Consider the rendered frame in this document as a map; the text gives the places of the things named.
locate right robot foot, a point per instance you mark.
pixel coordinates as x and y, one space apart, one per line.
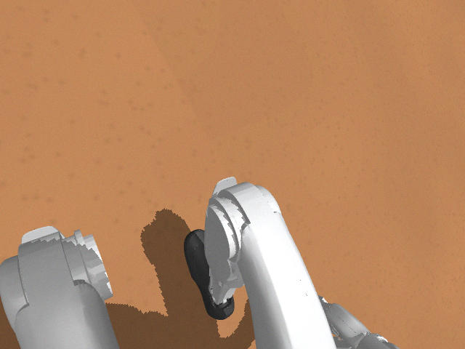
199 271

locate right robot arm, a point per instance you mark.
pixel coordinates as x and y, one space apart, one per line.
375 341

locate right robot hand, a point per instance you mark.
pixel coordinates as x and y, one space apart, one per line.
343 324

